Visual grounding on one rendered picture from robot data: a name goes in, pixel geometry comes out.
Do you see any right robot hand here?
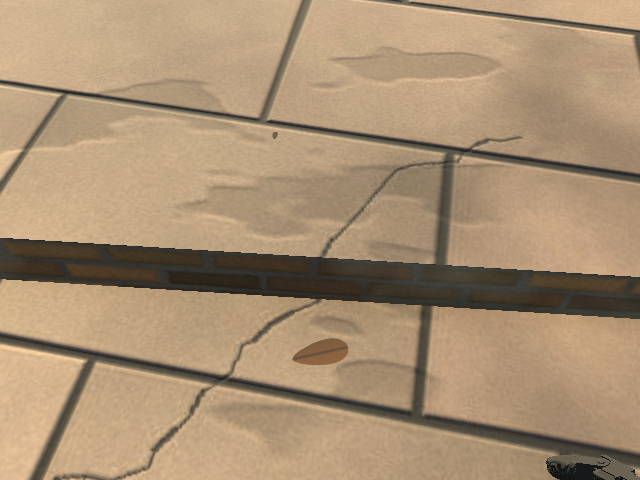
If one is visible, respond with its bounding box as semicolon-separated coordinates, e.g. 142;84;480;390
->
546;455;640;480

